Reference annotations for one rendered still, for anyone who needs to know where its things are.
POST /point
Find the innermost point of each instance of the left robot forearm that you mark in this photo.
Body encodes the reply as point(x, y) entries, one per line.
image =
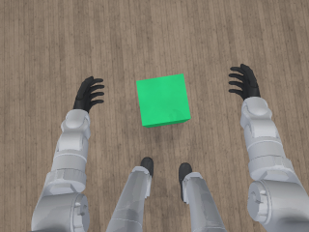
point(67, 173)

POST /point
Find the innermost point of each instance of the robot right upper arm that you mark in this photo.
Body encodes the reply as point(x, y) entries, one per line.
point(279, 206)

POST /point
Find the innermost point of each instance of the carton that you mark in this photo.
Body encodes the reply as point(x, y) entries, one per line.
point(163, 101)

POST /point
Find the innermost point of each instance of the right robot forearm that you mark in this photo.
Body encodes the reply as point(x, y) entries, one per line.
point(267, 159)

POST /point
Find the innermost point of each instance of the robot left hand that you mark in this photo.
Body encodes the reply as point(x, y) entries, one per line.
point(83, 99)

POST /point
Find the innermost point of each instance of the robot right shin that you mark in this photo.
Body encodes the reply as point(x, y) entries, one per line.
point(193, 174)

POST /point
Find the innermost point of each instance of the robot left upper arm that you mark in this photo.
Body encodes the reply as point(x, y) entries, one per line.
point(66, 212)

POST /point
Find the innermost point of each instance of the robot left shin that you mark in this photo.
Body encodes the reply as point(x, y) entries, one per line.
point(139, 168)

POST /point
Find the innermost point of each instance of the robot right hand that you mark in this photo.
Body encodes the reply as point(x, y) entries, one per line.
point(249, 86)

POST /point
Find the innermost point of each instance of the robot shin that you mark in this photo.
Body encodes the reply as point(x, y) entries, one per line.
point(193, 174)
point(139, 168)

